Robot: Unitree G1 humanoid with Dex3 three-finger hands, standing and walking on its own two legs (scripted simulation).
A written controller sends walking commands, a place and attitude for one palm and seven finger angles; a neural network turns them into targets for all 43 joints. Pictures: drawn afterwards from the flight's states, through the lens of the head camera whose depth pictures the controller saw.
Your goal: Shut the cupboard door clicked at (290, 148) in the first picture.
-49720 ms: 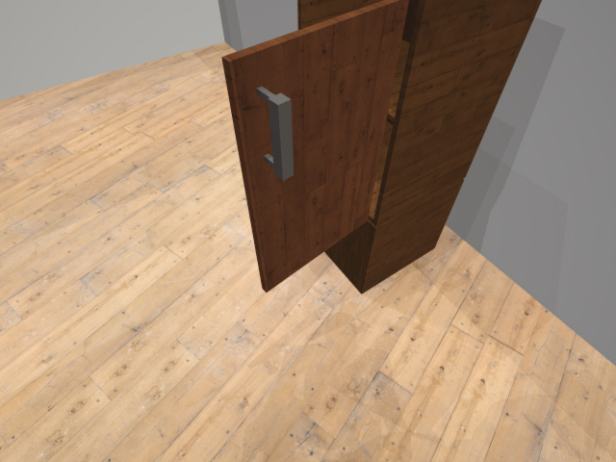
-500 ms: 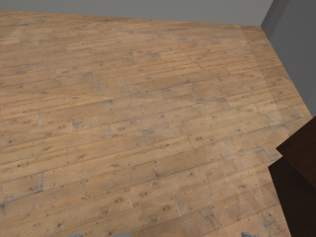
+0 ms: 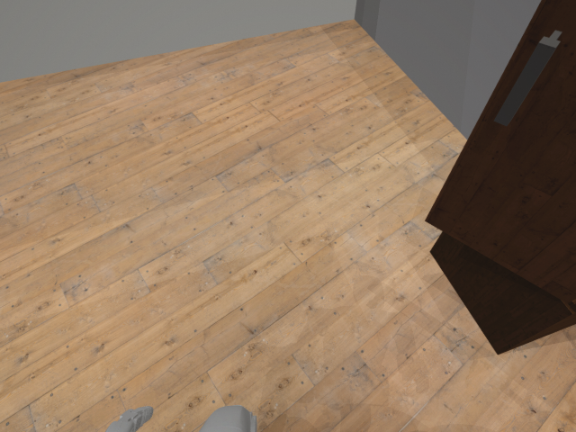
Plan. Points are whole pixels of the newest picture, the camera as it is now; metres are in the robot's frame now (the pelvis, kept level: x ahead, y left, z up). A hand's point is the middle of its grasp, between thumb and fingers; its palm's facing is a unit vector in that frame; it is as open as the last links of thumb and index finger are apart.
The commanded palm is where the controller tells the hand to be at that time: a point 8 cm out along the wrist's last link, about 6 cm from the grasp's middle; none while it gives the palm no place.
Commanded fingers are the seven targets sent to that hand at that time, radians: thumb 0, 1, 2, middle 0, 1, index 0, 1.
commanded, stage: turn to face it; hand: left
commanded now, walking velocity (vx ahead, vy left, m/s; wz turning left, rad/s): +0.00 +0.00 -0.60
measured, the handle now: (528, 79) +0.63 -0.36 +0.13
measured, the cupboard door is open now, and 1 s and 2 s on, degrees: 31 31 31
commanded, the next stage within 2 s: take the last steps up to it in 1.02 s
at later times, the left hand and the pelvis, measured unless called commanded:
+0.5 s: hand (190, 385) +0.20 +0.18 -0.15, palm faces -0.29 -0.93 -0.22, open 7.4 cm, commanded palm none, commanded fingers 0.00 0.90 0.90 -0.20 -0.30 -0.20 -0.30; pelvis +0.02 +0.02 +0.00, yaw -18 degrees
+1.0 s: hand (214, 374) +0.22 +0.15 -0.18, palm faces -0.47 -0.86 -0.19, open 7.4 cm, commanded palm none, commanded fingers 0.00 0.90 0.90 -0.20 -0.30 -0.20 -0.30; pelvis +0.06 +0.01 +0.00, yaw -31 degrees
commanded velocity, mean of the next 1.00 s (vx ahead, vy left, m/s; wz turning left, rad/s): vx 0.00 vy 0.00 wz -0.47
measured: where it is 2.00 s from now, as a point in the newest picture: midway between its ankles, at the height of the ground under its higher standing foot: outside the picture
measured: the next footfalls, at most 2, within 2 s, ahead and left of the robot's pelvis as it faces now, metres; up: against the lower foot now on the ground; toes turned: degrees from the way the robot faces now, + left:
left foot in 0.16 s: +0.08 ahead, +0.13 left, +0.00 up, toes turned -3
right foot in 0.54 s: +0.00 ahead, -0.11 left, +0.00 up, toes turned -24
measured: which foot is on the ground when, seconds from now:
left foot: up 0.00-0.14, down 0.16-0.54, up 0.56-0.88, down 0.90-1.00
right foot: down 0.00-0.16, up 0.18-0.52, down 0.54-0.92, up 0.94-1.00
